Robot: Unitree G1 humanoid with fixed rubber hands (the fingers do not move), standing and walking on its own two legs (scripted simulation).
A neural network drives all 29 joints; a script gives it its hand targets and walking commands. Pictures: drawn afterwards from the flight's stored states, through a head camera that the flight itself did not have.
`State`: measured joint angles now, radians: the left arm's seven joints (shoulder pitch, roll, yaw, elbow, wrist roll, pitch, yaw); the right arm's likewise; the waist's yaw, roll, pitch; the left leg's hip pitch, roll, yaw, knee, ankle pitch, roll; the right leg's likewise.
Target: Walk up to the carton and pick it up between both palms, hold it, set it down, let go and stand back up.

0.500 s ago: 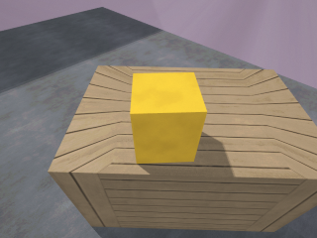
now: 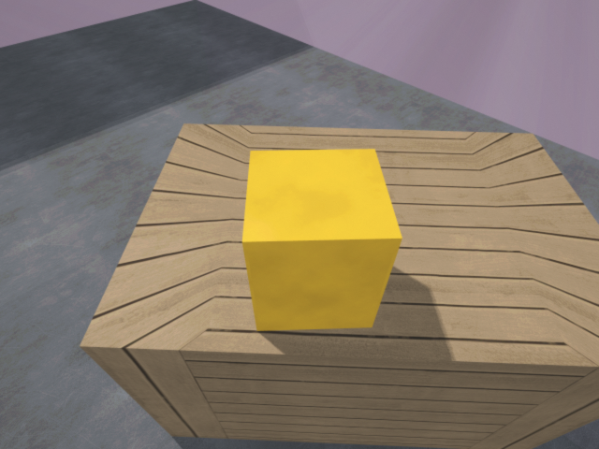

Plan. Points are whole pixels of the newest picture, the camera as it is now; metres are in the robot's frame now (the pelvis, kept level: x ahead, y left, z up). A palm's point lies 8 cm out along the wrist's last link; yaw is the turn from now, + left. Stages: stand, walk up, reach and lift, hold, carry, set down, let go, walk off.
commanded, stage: stand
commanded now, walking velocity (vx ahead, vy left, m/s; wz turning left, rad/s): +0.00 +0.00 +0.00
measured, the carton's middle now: (313, 243) +0.45 -0.01 -0.01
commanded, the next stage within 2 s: none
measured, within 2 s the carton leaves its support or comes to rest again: neither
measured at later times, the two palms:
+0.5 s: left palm out of the picture +0.05 +0.26 -0.12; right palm out of the picture +0.05 -0.25 -0.12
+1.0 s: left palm out of the picture +0.00 +0.26 -0.13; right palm out of the picture +0.02 -0.24 -0.12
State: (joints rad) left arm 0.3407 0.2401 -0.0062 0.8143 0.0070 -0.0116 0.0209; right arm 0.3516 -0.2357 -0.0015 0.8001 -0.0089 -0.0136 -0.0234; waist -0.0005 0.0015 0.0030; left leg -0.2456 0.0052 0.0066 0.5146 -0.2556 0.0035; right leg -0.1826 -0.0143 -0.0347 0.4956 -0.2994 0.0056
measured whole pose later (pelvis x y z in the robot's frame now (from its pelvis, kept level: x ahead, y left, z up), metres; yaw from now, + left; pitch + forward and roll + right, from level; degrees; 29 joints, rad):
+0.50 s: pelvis +0.00 +0.00 +0.00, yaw +1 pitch -2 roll +0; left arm 0.32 0.25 -0.01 0.86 0.00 0.00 0.03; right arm 0.32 -0.24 0.00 0.85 0.00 -0.01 -0.03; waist 0.00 0.00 0.03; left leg -0.20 0.00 0.00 0.47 -0.24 0.01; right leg -0.13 -0.02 -0.04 0.45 -0.28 0.01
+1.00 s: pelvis -0.01 +0.01 +0.00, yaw +1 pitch -2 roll +0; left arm 0.35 0.24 -0.01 0.93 0.00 0.00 0.03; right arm 0.34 -0.23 0.00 0.92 0.00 -0.01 -0.03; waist 0.00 0.00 0.03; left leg -0.21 -0.01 0.00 0.45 -0.21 0.01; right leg -0.14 -0.03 -0.05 0.43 -0.26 0.02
